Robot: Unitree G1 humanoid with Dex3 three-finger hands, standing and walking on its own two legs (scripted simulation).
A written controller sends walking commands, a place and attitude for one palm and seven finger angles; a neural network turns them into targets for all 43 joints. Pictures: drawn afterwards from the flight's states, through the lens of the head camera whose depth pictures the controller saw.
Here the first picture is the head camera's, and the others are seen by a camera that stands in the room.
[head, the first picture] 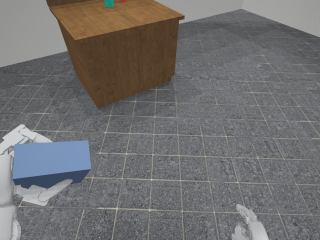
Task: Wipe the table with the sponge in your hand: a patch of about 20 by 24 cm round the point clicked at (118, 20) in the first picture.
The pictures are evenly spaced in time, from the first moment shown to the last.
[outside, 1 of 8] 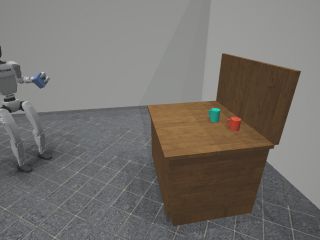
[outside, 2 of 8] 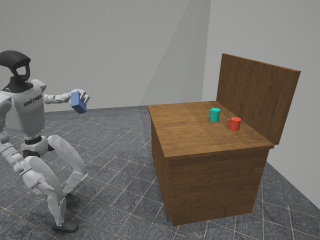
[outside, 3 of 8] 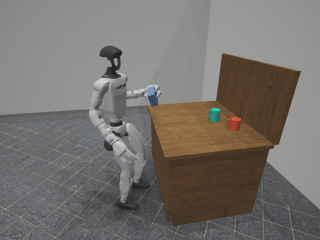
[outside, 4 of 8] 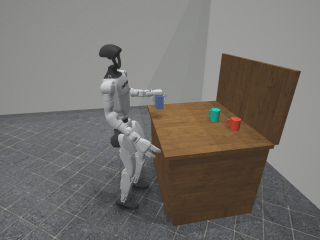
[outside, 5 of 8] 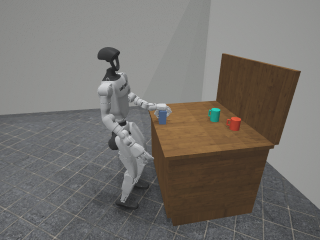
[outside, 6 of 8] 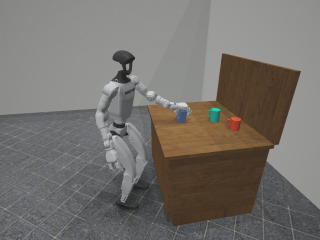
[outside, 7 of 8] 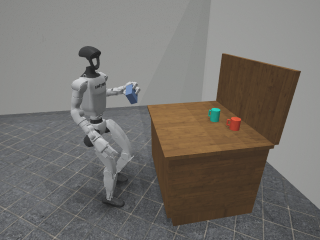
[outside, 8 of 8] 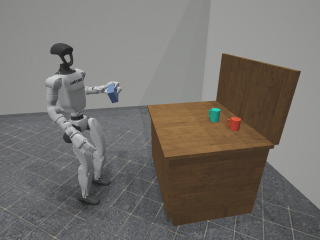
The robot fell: no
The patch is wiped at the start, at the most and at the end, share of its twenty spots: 0.00 0.85 0.85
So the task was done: no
